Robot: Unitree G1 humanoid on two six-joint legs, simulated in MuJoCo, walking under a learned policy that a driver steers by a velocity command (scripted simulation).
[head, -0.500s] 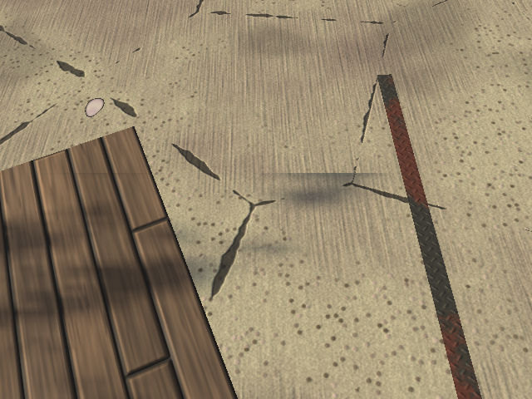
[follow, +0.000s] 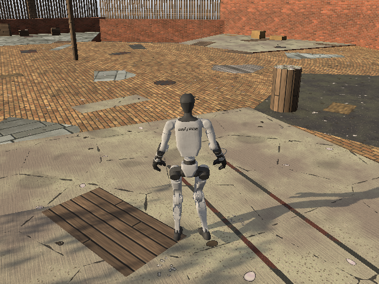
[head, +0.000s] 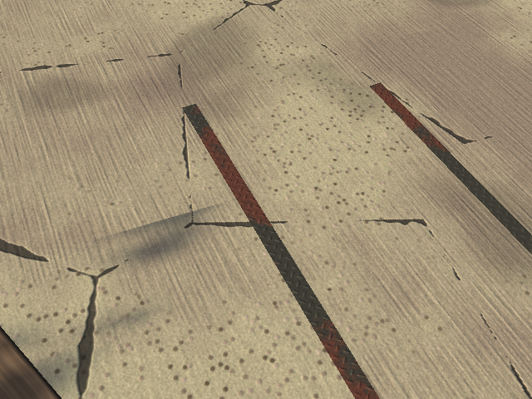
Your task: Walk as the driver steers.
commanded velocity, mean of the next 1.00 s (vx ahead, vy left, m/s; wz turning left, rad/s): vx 0.41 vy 0.00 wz -0.09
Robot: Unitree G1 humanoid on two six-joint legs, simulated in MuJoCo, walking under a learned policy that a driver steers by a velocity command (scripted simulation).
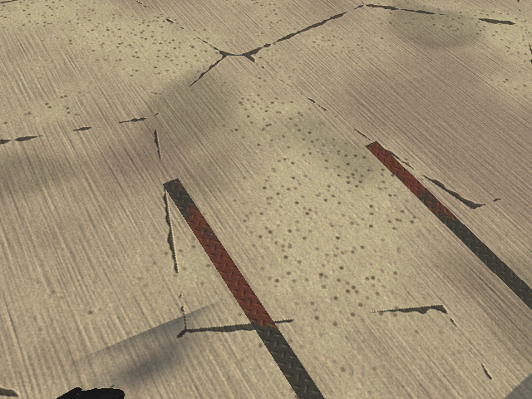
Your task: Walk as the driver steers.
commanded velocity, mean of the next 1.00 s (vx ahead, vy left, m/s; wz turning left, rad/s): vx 0.51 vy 0.00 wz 0.01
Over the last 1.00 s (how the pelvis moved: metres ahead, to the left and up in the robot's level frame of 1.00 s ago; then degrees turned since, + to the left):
0.31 0.08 0.01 -2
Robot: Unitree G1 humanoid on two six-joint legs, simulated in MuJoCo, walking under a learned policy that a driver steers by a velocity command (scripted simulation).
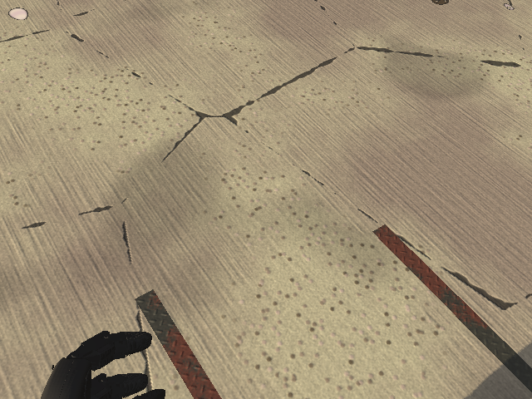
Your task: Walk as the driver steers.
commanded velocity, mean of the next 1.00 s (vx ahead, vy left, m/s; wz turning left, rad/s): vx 0.98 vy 0.00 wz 0.81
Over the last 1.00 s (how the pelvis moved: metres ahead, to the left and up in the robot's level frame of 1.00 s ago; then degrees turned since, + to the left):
0.41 0.01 -0.02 1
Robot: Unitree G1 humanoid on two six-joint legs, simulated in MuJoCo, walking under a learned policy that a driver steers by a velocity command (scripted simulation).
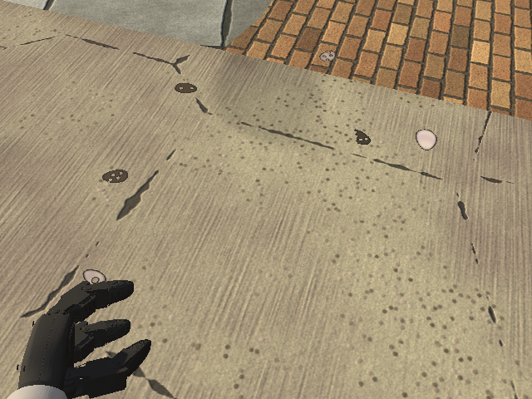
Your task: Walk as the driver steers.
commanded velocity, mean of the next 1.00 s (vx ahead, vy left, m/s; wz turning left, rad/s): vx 1.00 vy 0.00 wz -0.53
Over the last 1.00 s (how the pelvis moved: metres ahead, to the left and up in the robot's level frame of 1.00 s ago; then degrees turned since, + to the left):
0.83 0.19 -0.02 50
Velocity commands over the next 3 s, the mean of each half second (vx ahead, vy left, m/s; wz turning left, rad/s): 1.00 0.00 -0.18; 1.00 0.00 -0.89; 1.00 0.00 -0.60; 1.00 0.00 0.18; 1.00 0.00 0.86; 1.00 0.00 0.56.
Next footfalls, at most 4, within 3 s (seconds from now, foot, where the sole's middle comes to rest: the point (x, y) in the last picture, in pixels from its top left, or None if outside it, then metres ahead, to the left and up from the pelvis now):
0.38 left None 0.47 0.14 -0.74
0.82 right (312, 264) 0.82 -0.20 -0.74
1.26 left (320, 153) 1.26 -0.30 -0.74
1.76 right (462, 135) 1.32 -0.82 -0.74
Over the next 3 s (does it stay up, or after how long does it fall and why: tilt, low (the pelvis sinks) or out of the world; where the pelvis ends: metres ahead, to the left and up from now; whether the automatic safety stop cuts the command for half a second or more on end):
stays up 2.15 -1.18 -0.12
